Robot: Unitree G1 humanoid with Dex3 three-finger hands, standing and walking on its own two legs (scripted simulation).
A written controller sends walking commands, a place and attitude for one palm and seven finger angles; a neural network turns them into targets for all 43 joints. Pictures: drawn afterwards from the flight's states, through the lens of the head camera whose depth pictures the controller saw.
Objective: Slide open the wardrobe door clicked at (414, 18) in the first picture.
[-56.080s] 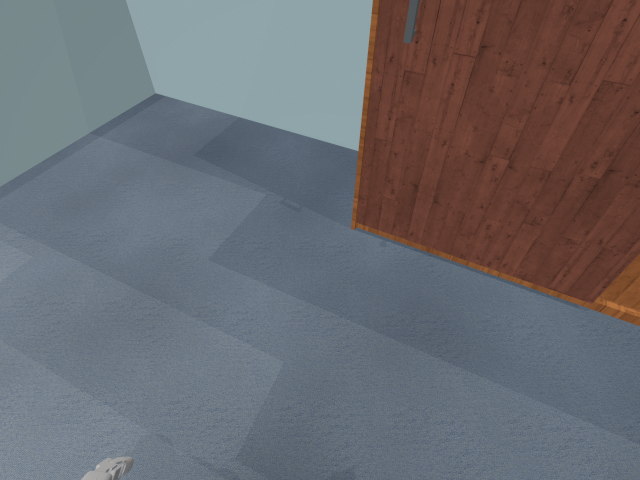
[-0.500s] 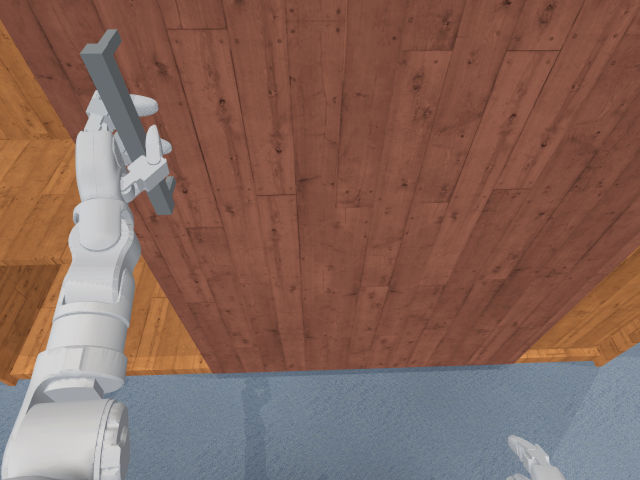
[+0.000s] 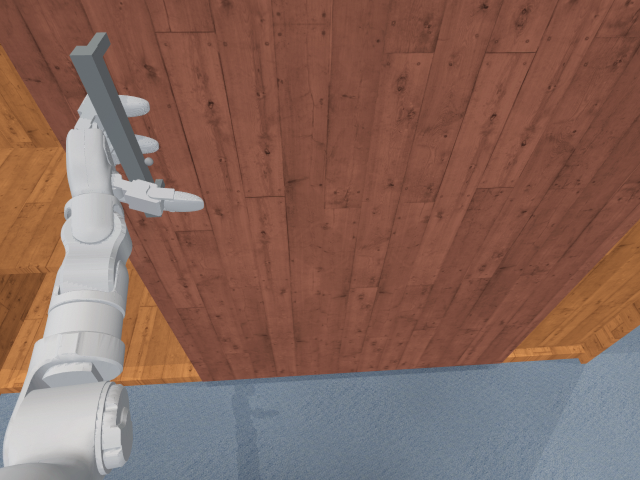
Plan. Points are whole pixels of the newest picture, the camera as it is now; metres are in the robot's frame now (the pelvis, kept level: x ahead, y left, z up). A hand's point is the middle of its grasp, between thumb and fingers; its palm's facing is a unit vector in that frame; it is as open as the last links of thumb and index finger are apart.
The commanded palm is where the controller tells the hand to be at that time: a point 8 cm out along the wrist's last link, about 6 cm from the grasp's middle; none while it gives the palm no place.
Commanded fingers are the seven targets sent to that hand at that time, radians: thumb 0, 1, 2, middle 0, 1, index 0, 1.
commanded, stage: loosen the grip on the handle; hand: left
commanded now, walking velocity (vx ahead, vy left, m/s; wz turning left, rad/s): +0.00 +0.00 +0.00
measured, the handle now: (130, 136) +0.47 +0.25 +0.19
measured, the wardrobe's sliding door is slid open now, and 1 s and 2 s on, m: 0.62 0.62 0.62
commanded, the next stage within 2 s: slip the hand off the handle in 0.10 s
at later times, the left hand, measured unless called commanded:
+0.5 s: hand (142, 163) +0.43 +0.22 +0.18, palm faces +0.32 -0.94 -0.14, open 14.5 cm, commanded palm +0.39 +0.29 +0.18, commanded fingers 0.00 -0.55 0.20 -0.25 -1.15 -0.25 -1.15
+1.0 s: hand (86, 183) +0.40 +0.28 +0.18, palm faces +0.31 -0.94 -0.14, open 14.7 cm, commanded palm +0.34 +0.32 +0.18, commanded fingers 0.00 -0.55 0.20 -0.25 -1.15 -0.25 -1.15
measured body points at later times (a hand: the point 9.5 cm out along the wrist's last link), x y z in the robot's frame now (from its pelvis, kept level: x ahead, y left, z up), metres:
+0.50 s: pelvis +0.02 +0.00 +0.00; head +0.03 -0.01 +0.45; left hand +0.41 +0.27 +0.19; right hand +0.15 -0.25 -0.11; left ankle +0.06 +0.12 -0.73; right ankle -0.01 -0.10 -0.73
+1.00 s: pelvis +0.02 +0.00 +0.00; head +0.03 -0.01 +0.45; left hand +0.37 +0.33 +0.18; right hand +0.09 -0.28 -0.12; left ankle +0.06 +0.12 -0.73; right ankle -0.01 -0.10 -0.73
